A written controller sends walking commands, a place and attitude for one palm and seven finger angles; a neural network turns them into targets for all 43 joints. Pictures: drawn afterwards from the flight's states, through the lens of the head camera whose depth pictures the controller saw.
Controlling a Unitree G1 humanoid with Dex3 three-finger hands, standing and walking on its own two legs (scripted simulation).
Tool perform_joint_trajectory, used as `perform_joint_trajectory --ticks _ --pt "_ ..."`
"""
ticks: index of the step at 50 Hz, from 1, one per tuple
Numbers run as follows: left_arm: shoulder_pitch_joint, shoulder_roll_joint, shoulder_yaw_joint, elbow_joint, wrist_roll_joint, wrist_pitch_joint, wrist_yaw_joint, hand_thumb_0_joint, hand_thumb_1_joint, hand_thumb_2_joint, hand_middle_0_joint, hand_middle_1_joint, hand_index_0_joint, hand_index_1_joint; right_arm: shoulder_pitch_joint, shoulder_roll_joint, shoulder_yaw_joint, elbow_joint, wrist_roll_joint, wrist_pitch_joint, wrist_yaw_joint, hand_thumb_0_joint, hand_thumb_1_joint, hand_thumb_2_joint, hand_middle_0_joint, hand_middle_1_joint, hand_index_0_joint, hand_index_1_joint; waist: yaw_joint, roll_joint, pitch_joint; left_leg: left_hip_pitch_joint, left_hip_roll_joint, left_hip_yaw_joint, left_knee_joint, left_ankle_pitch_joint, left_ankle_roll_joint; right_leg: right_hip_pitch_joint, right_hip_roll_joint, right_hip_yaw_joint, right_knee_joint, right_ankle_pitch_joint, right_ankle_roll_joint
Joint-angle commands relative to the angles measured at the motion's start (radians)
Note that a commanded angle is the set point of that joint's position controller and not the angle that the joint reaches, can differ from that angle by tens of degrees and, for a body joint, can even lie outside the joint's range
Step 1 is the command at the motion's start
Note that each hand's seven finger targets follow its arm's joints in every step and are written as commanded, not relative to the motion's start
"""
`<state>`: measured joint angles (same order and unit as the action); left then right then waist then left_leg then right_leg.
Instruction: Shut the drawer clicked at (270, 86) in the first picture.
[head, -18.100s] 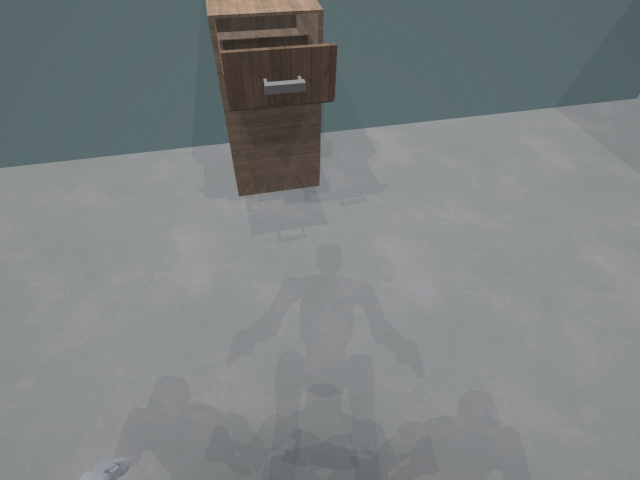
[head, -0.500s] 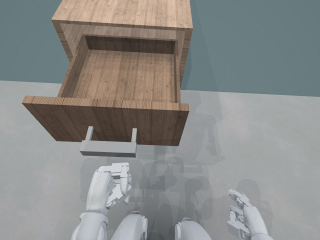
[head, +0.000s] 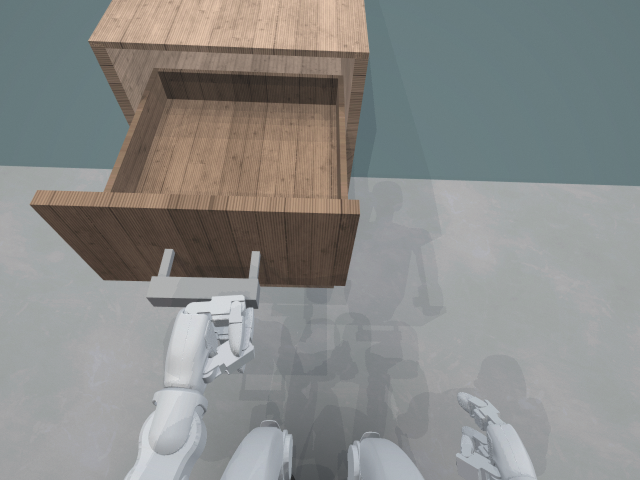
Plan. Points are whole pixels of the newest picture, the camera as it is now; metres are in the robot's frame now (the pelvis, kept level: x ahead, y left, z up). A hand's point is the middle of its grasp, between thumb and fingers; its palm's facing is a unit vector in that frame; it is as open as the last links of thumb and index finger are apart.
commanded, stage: push the drawer shut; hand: left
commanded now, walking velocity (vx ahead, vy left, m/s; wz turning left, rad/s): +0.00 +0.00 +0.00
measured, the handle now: (209, 275) +0.35 +0.15 +0.03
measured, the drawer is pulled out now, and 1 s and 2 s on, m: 0.28 0.17 0.04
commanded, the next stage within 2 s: none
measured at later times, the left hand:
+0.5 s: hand (249, 299) +0.33 +0.10 +0.02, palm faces -0.06 -1.00 -0.06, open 3.3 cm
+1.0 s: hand (252, 257) +0.39 +0.10 +0.02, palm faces -0.03 -1.00 -0.06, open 3.4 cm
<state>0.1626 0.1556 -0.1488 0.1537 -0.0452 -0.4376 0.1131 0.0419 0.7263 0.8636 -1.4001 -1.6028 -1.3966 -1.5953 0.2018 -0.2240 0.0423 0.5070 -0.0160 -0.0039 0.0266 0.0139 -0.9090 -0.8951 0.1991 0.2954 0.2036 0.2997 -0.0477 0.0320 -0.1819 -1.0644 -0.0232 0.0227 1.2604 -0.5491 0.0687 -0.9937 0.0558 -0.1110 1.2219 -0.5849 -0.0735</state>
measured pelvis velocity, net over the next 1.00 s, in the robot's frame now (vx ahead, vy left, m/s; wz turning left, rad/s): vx -0.02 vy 0.01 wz -0.02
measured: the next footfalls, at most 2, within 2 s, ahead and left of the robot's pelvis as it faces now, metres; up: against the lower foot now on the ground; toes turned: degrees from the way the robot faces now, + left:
none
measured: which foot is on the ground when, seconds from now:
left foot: down 0.00-1.00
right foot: down 0.00-1.00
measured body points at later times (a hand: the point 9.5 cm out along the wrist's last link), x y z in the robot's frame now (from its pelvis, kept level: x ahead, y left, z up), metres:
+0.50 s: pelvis -0.02 -0.01 +0.00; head +0.07 +0.01 +0.44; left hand +0.33 +0.15 +0.02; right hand +0.12 -0.25 -0.11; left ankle +0.03 +0.08 -0.63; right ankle +0.00 -0.08 -0.63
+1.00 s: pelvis -0.02 +0.01 +0.00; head +0.09 +0.02 +0.44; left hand +0.38 +0.16 +0.02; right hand +0.07 -0.25 -0.12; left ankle +0.03 +0.08 -0.63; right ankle +0.00 -0.08 -0.63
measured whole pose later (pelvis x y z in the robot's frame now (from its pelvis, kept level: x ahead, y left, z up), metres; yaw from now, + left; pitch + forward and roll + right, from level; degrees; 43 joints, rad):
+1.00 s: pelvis -0.02 +0.01 +0.00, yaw -1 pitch +21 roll -3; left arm -0.44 0.17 0.04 0.76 -0.06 -0.52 0.10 0.06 0.65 0.86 -1.40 -1.60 -1.43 -1.60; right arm 0.24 -0.25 0.03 0.63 -0.02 0.01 0.02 0.01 -0.91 -0.89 0.20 0.30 0.20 0.30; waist -0.11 0.03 -0.16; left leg -1.12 -0.02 0.04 1.25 -0.50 0.09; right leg -1.06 0.05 -0.09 1.21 -0.53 -0.06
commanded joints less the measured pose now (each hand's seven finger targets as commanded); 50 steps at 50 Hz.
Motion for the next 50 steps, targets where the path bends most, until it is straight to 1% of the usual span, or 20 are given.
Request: perform_joint_trajectory --ticks 1,2,5,8,10,11,19,20,24,29,30,33,34,35,36,42,45,46,49,50 --pt "-0.343 0.037 0.097 -0.219 -0.047 -0.115 0.025 0.000 0.900 0.900 -1.400 -1.600 -1.400 -1.600 -0.029 -0.132 -0.054 -0.104 0.008 -0.051 -0.010 0.000 -0.900 -0.900 0.200 0.300 0.200 0.300 -0.036 0.000 -0.296 0.224 0.026 -0.095 -0.141 0.236 -0.035 0.126 -0.035 0.124 -0.188 0.242 0.041" --pt "-0.340 0.051 0.118 -0.205 -0.053 -0.116 0.021 0.000 0.900 0.900 -1.400 -1.600 -1.400 -1.600 -0.030 -0.134 -0.056 -0.100 0.008 -0.052 -0.011 0.000 -0.900 -0.900 0.200 0.300 0.200 0.300 -0.026 0.002 -0.305 0.220 0.025 -0.093 -0.142 0.227 -0.036 0.134 -0.035 0.126 -0.191 0.231 0.040" --pt "-0.423 0.073 0.129 -0.171 -0.066 -0.114 0.006 0.000 0.900 0.900 -1.400 -1.600 -1.400 -1.600 -0.033 -0.141 -0.054 -0.090 0.015 -0.051 -0.018 0.000 -0.900 -0.900 0.200 0.300 0.200 0.300 -0.040 -0.021 -0.298 0.182 0.023 -0.084 -0.135 0.186 -0.030 0.152 -0.039 0.152 -0.214 0.183 0.045" --pt "-0.488 0.097 0.159 -0.129 -0.087 -0.106 -0.003 0.000 0.900 0.900 -1.400 -1.600 -1.400 -1.600 -0.036 -0.143 -0.052 -0.078 0.020 -0.050 -0.025 0.000 -0.900 -0.900 0.200 0.300 0.200 0.300 -0.039 -0.026 -0.296 0.149 0.020 -0.074 -0.130 0.138 -0.029 0.168 -0.047 0.182 -0.243 0.110 0.050" --pt "-0.539 0.104 0.155 -0.101 -0.092 -0.098 -0.010 0.000 0.900 0.900 -1.400 -1.600 -1.400 -1.600 -0.035 -0.147 -0.048 -0.074 0.025 -0.048 -0.030 0.000 -0.900 -0.900 0.200 0.300 0.200 0.300 -0.054 -0.044 -0.284 0.132 0.023 -0.073 -0.131 0.107 -0.025 0.164 -0.047 0.194 -0.258 0.065 0.053" --pt "-0.565 0.103 0.160 -0.097 -0.097 -0.099 -0.012 0.000 0.900 0.900 -1.400 -1.600 -1.400 -1.600 -0.038 -0.146 -0.048 -0.070 0.026 -0.048 -0.033 0.000 -0.900 -0.900 0.200 0.300 0.200 0.300 -0.050 -0.026 -0.292 0.133 0.021 -0.069 -0.131 0.103 -0.026 0.167 -0.050 0.199 -0.260 0.059 0.052" --pt "-0.703 0.116 0.182 -0.009 -0.102 -0.089 -0.008 0.000 0.900 0.900 -1.400 -1.600 -1.400 -1.600 -0.016 -0.155 -0.048 -0.049 0.025 -0.049 -0.037 0.000 -0.900 -0.900 0.200 0.300 0.200 0.300 -0.053 0.010 -0.328 0.167 0.021 -0.075 -0.148 0.120 -0.030 0.159 -0.048 0.180 -0.249 0.092 0.051" --pt "-0.705 0.139 0.208 0.013 -0.099 -0.089 -0.003 0.000 0.900 0.900 -1.400 -1.600 -1.400 -1.600 -0.011 -0.160 -0.051 -0.047 0.025 -0.047 -0.037 0.000 -0.900 -0.900 0.200 0.300 0.200 0.300 -0.050 0.006 -0.329 0.172 0.023 -0.076 -0.149 0.129 -0.028 0.153 -0.044 0.172 -0.243 0.105 0.051" --pt "-0.793 0.119 0.197 0.062 -0.095 -0.098 0.001 0.000 0.900 0.900 -1.400 -1.600 -1.400 -1.600 0.002 -0.158 -0.052 -0.035 0.022 -0.045 -0.033 0.000 -0.900 -0.900 0.200 0.300 0.200 0.300 -0.062 -0.002 -0.334 0.178 0.022 -0.078 -0.153 0.138 -0.030 0.152 -0.043 0.170 -0.240 0.121 0.052" --pt "-0.841 0.130 0.231 0.132 -0.088 -0.110 0.005 0.000 0.900 0.900 -1.400 -1.600 -1.400 -1.600 0.026 -0.166 -0.061 -0.020 0.016 -0.040 -0.029 0.000 -0.900 -0.900 0.200 0.300 0.200 0.300 -0.061 -0.007 -0.365 0.217 0.023 -0.085 -0.164 0.180 -0.032 0.143 -0.037 0.145 -0.222 0.179 0.052" --pt "-0.847 0.150 0.253 0.145 -0.088 -0.114 0.007 0.000 0.900 0.900 -1.400 -1.600 -1.400 -1.600 0.033 -0.171 -0.063 -0.019 0.015 -0.040 -0.028 0.000 -0.900 -0.900 0.200 0.300 0.200 0.300 -0.057 -0.005 -0.371 0.223 0.024 -0.089 -0.168 0.192 -0.033 0.137 -0.034 0.135 -0.212 0.192 0.051" --pt "-0.880 0.133 0.249 0.166 -0.082 -0.123 0.010 0.000 0.900 0.900 -1.400 -1.600 -1.400 -1.600 0.044 -0.170 -0.067 -0.008 0.012 -0.033 -0.022 0.000 -0.900 -0.900 0.200 0.300 0.200 0.300 -0.058 0.024 -0.388 0.269 0.026 -0.095 -0.176 0.213 -0.038 0.112 -0.032 0.122 -0.205 0.210 0.049" --pt "-0.885 0.129 0.249 0.197 -0.080 -0.121 0.010 0.000 0.900 0.900 -1.400 -1.600 -1.400 -1.600 0.051 -0.171 -0.067 -0.005 0.011 -0.030 -0.021 0.000 -0.900 -0.900 0.200 0.300 0.200 0.300 -0.064 0.002 -0.377 0.262 0.026 -0.096 -0.179 0.209 -0.038 0.114 -0.030 0.120 -0.208 0.207 0.050" --pt "-0.901 0.163 0.280 0.201 -0.081 -0.126 0.014 0.000 0.900 0.900 -1.400 -1.600 -1.400 -1.600 0.055 -0.175 -0.068 -0.006 0.011 -0.029 -0.022 0.000 -0.900 -0.900 0.200 0.300 0.200 0.300 -0.058 0.006 -0.375 0.258 0.027 -0.097 -0.180 0.218 -0.038 0.114 -0.028 0.120 -0.203 0.214 0.048" --pt "-0.915 0.136 0.256 0.218 -0.074 -0.128 0.014 0.000 0.900 0.900 -1.400 -1.600 -1.400 -1.600 0.058 -0.173 -0.067 -0.004 0.009 -0.027 -0.019 0.000 -0.900 -0.900 0.200 0.300 0.200 0.300 -0.067 0.011 -0.382 0.273 0.028 -0.102 -0.184 0.218 -0.040 0.100 -0.028 0.114 -0.199 0.214 0.049" --pt "-1.008 0.129 0.264 0.269 -0.064 -0.150 0.026 0.000 0.900 0.900 -1.400 -1.600 -1.400 -1.600 0.081 -0.178 -0.075 0.017 0.004 -0.017 -0.014 0.000 -0.900 -0.900 0.200 0.300 0.200 0.300 -0.082 0.018 -0.395 0.321 0.033 -0.117 -0.186 0.238 -0.046 0.051 -0.024 0.099 -0.187 0.223 0.048" --pt "-1.066 0.158 0.283 0.301 -0.057 -0.159 0.032 0.000 0.900 0.900 -1.400 -1.600 -1.400 -1.600 0.093 -0.182 -0.074 0.020 0.002 -0.013 -0.016 0.000 -0.900 -0.900 0.200 0.300 0.200 0.300 -0.093 0.012 -0.391 0.306 0.032 -0.118 -0.185 0.225 -0.043 0.051 -0.021 0.101 -0.186 0.216 0.048" --pt "-1.069 0.175 0.305 0.322 -0.050 -0.164 0.034 0.000 0.900 0.900 -1.400 -1.600 -1.400 -1.600 0.094 -0.183 -0.074 0.023 0.001 -0.010 -0.017 0.000 -0.900 -0.900 0.200 0.300 0.200 0.300 -0.082 0.018 -0.399 0.303 0.032 -0.119 -0.189 0.216 -0.047 0.049 -0.022 0.101 -0.184 0.205 0.048" --pt "-1.134 0.165 0.295 0.357 -0.048 -0.172 0.037 0.000 0.900 0.900 -1.400 -1.600 -1.400 -1.600 0.101 -0.182 -0.073 0.032 0.001 -0.008 -0.018 0.000 -0.900 -0.900 0.200 0.300 0.200 0.300 -0.100 0.020 -0.393 0.303 0.032 -0.119 -0.188 0.188 -0.045 0.031 -0.021 0.104 -0.190 0.184 0.050" --pt "-1.157 0.173 0.297 0.356 -0.048 -0.175 0.035 0.000 0.900 0.900 -1.400 -1.600 -1.400 -1.600 0.106 -0.184 -0.072 0.030 0.000 -0.008 -0.018 0.000 -0.900 -0.900 0.200 0.300 0.200 0.300 -0.101 0.048 -0.400 0.314 0.030 -0.119 -0.188 0.197 -0.045 0.023 -0.020 0.103 -0.186 0.190 0.047"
